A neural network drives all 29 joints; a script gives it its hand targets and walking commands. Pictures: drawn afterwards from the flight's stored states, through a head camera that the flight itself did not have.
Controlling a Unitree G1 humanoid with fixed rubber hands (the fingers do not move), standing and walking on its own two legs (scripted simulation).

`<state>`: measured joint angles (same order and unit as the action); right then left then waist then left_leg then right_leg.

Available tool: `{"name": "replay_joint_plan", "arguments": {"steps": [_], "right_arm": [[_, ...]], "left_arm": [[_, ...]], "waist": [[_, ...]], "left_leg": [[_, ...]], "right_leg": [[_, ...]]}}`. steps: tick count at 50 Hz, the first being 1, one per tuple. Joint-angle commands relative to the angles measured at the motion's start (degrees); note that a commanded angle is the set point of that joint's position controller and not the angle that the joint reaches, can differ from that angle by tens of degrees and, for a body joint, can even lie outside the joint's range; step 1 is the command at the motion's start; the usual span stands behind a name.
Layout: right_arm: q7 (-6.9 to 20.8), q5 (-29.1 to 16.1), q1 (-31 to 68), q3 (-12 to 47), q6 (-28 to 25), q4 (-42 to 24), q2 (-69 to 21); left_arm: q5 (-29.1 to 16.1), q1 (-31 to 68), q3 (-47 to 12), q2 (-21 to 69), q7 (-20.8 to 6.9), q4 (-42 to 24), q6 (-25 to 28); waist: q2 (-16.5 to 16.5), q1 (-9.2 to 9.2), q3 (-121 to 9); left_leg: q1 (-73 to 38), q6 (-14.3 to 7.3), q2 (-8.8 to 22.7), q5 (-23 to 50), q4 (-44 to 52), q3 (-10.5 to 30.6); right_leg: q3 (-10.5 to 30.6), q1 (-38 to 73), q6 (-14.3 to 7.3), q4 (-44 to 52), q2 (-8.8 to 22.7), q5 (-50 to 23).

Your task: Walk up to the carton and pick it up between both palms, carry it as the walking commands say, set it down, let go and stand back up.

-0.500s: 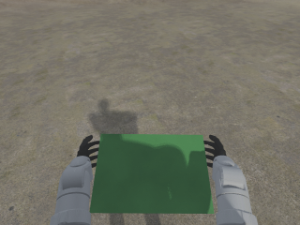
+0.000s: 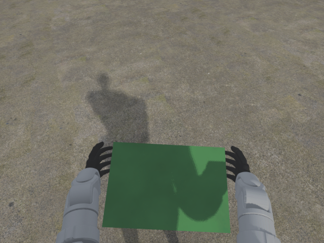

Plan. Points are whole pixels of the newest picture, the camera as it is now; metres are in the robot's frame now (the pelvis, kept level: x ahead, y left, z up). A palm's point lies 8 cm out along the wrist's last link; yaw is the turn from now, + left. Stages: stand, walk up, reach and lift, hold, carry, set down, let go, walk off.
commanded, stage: set down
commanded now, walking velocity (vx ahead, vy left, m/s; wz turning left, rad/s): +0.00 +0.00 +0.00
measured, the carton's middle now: (165, 186) +0.30 +0.00 -0.12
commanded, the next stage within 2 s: none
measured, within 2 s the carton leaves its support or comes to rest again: neither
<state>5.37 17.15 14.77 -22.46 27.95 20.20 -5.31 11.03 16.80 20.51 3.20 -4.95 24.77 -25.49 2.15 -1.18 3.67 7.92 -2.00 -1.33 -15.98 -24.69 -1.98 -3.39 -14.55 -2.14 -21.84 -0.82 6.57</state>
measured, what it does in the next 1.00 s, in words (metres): lowers itself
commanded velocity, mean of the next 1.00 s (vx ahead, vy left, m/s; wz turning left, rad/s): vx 0.00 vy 0.00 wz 0.00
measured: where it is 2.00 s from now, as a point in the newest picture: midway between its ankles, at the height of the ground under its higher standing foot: outside the picture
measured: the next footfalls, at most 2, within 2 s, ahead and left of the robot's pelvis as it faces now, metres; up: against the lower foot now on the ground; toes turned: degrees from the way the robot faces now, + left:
none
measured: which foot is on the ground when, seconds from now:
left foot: down 0.00-1.00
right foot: down 0.00-1.00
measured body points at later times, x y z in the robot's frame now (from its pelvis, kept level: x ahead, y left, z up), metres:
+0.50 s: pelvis -0.01 +0.00 -0.03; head +0.17 -0.01 +0.38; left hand +0.34 +0.17 -0.12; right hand +0.32 -0.21 -0.12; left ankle -0.03 +0.09 -0.74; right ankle +0.06 -0.10 -0.74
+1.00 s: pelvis -0.07 -0.01 -0.11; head +0.17 -0.02 +0.27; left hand +0.36 +0.17 -0.19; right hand +0.35 -0.22 -0.20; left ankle -0.03 +0.09 -0.74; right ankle +0.06 -0.10 -0.74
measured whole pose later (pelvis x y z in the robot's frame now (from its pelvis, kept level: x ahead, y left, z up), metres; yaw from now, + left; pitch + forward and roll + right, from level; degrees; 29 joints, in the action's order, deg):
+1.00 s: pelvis -0.07 -0.01 -0.11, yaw +1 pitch +37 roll +0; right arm 3.9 14.6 39.9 -28.5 20.1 24.6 -1.9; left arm 11.0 39.5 29.1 3.7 -0.1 25.8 -18.3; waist 2.8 -1.6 -6.5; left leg 77.8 -2.3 -1.3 -22.5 -62.9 -2.0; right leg -3.0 -82.6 -2.7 -55.0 0.0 9.9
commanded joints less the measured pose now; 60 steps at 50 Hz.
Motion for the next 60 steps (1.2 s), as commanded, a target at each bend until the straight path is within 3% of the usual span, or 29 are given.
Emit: {"name": "replay_joint_plan", "arguments": {"steps": [1, 3, 4, 9, 10, 14, 18, 20, 23, 25, 27, 28, 29, 30, 32, 34, 37, 41, 43, 44, 45, 48, 50, 51, 52, 53, 55, 59, 60], "right_arm": [[13.27, -9.77, 26.03, 26.39, -5.64, -0.40, -35.23], [13.07, -9.82, 23.68, 27.30, -7.07, -0.01, -35.13], [13.19, -10.35, 24.42, 28.21, -7.96, -1.38, -35.24], [13.17, -10.43, 23.38, 28.44, -11.85, -1.12, -32.89], [13.25, -10.05, 24.52, 27.33, -12.75, -1.56, -31.52], [13.07, -10.92, 24.73, 29.43, -15.03, -0.55, -30.81], [12.70, -10.31, 21.10, 29.19, -16.49, 2.17, -30.92], [12.87, -10.29, 22.95, 29.82, -17.23, 1.15, -30.21], [13.40, -11.99, 27.58, 31.40, -17.68, 2.09, -31.20], [13.51, -12.53, 31.66, 33.33, -17.35, 0.92, -32.89], [14.07, -13.25, 34.74, 32.95, -16.58, 1.50, -33.33], [14.27, -13.26, 36.16, 33.73, -16.25, 1.58, -34.44], [14.43, -13.64, 37.70, 33.73, -15.79, 1.42, -36.38], [14.66, -13.84, 40.57, 33.87, -15.30, 1.57, -36.25], [14.89, -11.80, 41.33, 31.20, -13.24, 4.39, -36.89], [15.12, -11.10, 44.58, 30.60, -11.59, 5.51, -39.04], [15.95, -8.89, 47.68, 25.56, -9.27, 9.40, -38.52], [16.29, -9.08, 51.36, 25.76, -8.04, 9.30, -40.20], [16.51, -9.15, 52.06, 25.87, -7.73, 9.18, -40.42], [16.37, -10.10, 53.05, 27.15, -7.85, 8.55, -41.08], [16.69, -10.42, 54.28, 27.06, -7.87, 6.87, -40.81], [16.90, -10.71, 52.92, 26.98, -7.81, 8.02, -41.32], [16.90, -11.52, 54.72, 27.39, -7.82, 8.15, -40.26], [16.89, -11.06, 54.71, 26.92, -7.81, 8.19, -39.57], [17.21, -12.29, 55.66, 27.45, -7.79, 8.53, -40.78], [16.97, -11.98, 55.74, 26.77, -8.13, 7.70, -39.79], [16.76, -12.63, 57.51, 28.46, -8.25, 6.69, -39.34], [16.97, -13.14, 56.70, 27.85, -8.28, 8.14, -37.36], [17.35, -13.49, 56.68, 27.59, -8.31, 8.63, -37.93]], "left_arm": [[-4.23, 25.67, -26.26, 46.69, -12.22, 2.00, 4.21], [-4.74, 25.54, -27.69, 46.66, -11.66, 0.71, 5.56], [-4.69, 24.07, -28.05, 46.52, -11.41, 1.24, 6.13], [-5.60, 24.04, -30.09, 45.68, -9.78, -0.45, 10.04], [-6.02, 24.97, -30.54, 45.80, -9.55, -0.37, 10.80], [-5.65, 23.53, -30.00, 42.84, -8.72, 0.18, 13.46], [-6.92, 24.99, -32.79, 42.82, -8.29, -2.04, 15.57], [-6.99, 25.93, -32.94, 43.75, -8.68, -1.54, 16.06], [-6.72, 29.23, -31.93, 42.69, -9.27, -1.99, 16.65], [-6.93, 31.75, -31.85, 43.29, -9.89, -2.25, 16.43], [-7.51, 36.19, -31.18, 42.46, -10.68, -2.29, 15.75], [-7.24, 36.79, -31.23, 43.23, -10.98, -2.49, 15.51], [-7.50, 38.45, -31.63, 43.27, -11.28, -2.63, 15.05], [-6.79, 39.58, -30.21, 42.79, -11.52, -1.70, 14.56], [-7.56, 43.85, -29.40, 44.15, -12.94, 0.92, 12.69], [-6.41, 47.32, -27.00, 42.84, -14.34, 1.46, 11.43], [-5.13, 51.10, -22.94, 42.45, -16.35, 6.40, 9.01], [-5.17, 53.60, -21.85, 42.71, -18.11, 7.68, 7.66], [-6.26, 55.62, -23.16, 43.26, -18.55, 6.65, 7.35], [-5.89, 56.07, -23.69, 42.22, -18.49, 6.15, 7.41], [-6.83, 56.85, -25.13, 44.09, -18.76, 5.58, 7.14], [-7.87, 58.48, -27.17, 43.48, -18.27, 2.60, 7.63], [-7.60, 59.32, -26.25, 42.83, -17.98, 3.06, 7.76], [-7.42, 58.40, -25.98, 42.67, -17.87, 4.07, 7.49], [-7.04, 58.54, -25.86, 41.39, -17.68, 3.13, 7.69], [-7.37, 58.99, -26.60, 42.93, -17.45, 3.57, 7.58], [-8.68, 60.28, -27.20, 42.48, -17.14, 3.22, 7.91], [-9.74, 61.69, -29.92, 43.36, -16.02, 1.64, 7.83], [-9.59, 61.03, -29.81, 43.11, -15.41, 0.83, 8.18]], "waist": [[-0.29, -3.38, -21.27], [-0.75, -4.22, -23.42], [-0.78, -3.29, -26.15], [1.77, -4.39, -32.66], [0.95, -5.55, -34.47], [1.42, -2.79, -38.67], [0.75, -5.03, -43.67], [-0.57, -5.48, -46.36], [-0.25, -2.81, -49.21], [-1.67, -2.33, -52.75], [-2.14, -2.80, -53.53], [-1.88, -1.77, -55.19], [-2.34, -2.47, -56.84], [-2.15, -0.57, -56.35], [-2.54, -3.40, -54.28], [-2.95, -1.99, -52.65], [-2.14, -3.04, -48.52], [-1.81, -1.64, -53.15], [-1.71, -2.76, -57.75], [-1.28, -1.00, -58.23], [-1.26, -2.61, -61.60], [-2.06, -3.01, -64.31], [-1.01, -1.88, -64.44], [-0.88, -2.47, -64.21], [-0.48, -0.27, -63.83], [0.66, -2.15, -64.47], [-1.96, -1.94, -66.27], [0.65, -2.97, -67.96], [1.06, -2.29, -69.36]], "left_leg": [[18.85, -0.40, -1.20, 12.56, 0.45, 11.20], [19.75, -0.18, -1.29, 16.50, -1.23, 11.27], [18.12, -0.15, -1.31, 18.58, -1.68, 10.92], [19.77, 1.16, -1.75, 26.78, -5.40, 11.75], [19.07, 1.56, -1.35, 27.96, -6.08, 12.47], [24.77, 1.95, -2.49, 30.77, -9.33, 11.82], [29.61, 2.70, -2.62, 32.79, -12.35, 11.94], [32.96, 2.81, -3.49, 30.51, -13.71, 11.28], [37.89, 2.64, -3.96, 25.84, -15.92, 10.07], [41.64, 2.30, -4.53, 21.84, -17.61, 9.48], [46.62, 1.81, -4.44, 16.64, -18.91, 8.78], [47.61, 1.50, -4.71, 15.27, -19.65, 8.11], [46.83, 1.10, -4.67, 13.56, -20.24, 8.47], [50.32, 1.00, -4.84, 11.05, -20.60, 7.38], [54.48, 0.41, -4.80, 3.59, -21.48, 6.83], [57.62, -0.31, -4.96, -2.54, -23.15, 5.89], [62.42, -0.21, -4.51, -7.36, -24.41, 5.69], [65.21, -0.28, -4.75, -5.75, -27.52, 5.10], [66.41, -0.05, -4.94, -4.97, -29.44, 4.79], [67.28, 0.02, -5.14, -3.68, -30.55, 4.04], [66.33, -0.11, -5.21, -3.05, -30.57, 4.69], [66.59, 0.26, -5.27, 0.65, -32.10, 4.48], [69.33, 0.36, -5.50, -0.73, -34.00, 3.92], [71.36, 0.48, -5.46, -1.93, -34.57, 4.01], [71.24, 0.34, -5.57, 0.20, -34.69, 3.45], [72.55, 0.52, -5.73, -1.04, -35.25, 3.67], [74.37, 0.25, -5.82, -1.22, -36.99, 3.58], [73.78, 1.20, -5.68, 1.77, -38.69, 3.33], [71.93, 1.16, -5.46, 4.71, -38.91, 4.04]], "right_leg": [[9.67, 18.30, -1.09, -6.42, -1.70, -14.07], [9.72, 16.36, -1.16, -8.15, -1.49, -18.71], [9.77, 15.02, -0.96, -8.13, -1.69, -19.65], [9.74, 6.79, -1.26, -11.83, -1.91, -23.70], [9.39, 3.82, -1.14, -12.66, -2.27, -23.07], [9.96, 0.92, -1.12, -16.00, -2.14, -26.97], [9.79, -3.68, -1.15, -18.70, -2.05, -29.31], [9.79, -4.80, -1.06, -20.15, -1.97, -30.01], [9.84, -8.07, -0.78, -22.83, -2.37, -26.81], [9.90, -7.61, -0.55, -24.69, -2.70, -25.34], [10.29, -9.09, -0.52, -26.08, -2.29, -23.24], [10.22, -8.86, -0.56, -27.09, -2.49, -21.72], [9.49, -10.87, -0.12, -28.09, -2.72, -19.07], [10.14, -10.66, -0.14, -28.36, -2.90, -17.12], [9.40, -12.81, -0.35, -28.71, -2.90, -9.85], [9.53, -15.32, -0.18, -29.28, -3.03, -1.94], [9.13, -20.22, -0.25, -30.62, -3.15, 5.57], [9.04, -20.31, 0.19, -34.11, -3.09, 4.13], [9.01, -19.68, 0.01, -35.80, -3.20, 2.55], [9.54, -20.23, 0.31, -36.07, -2.96, 1.62], [8.18, -20.96, 0.29, -37.58, -3.52, 0.03], [7.06, -23.87, 0.49, -39.72, -3.90, -4.99], [7.79, -25.67, 0.37, -41.17, -3.71, -3.51], [7.94, -26.30, 0.17, -41.82, -3.71, -2.98], [7.65, -27.86, 0.64, -42.08, -3.64, -4.91], [7.97, -27.90, 0.10, -42.62, -4.00, -4.23], [7.62, -28.72, 0.44, -44.27, -4.28, -4.67], [6.32, -33.64, 0.12, -46.08, -4.57, -6.28], [6.17, -35.41, 0.19, -47.31, -4.82, -7.61]]}}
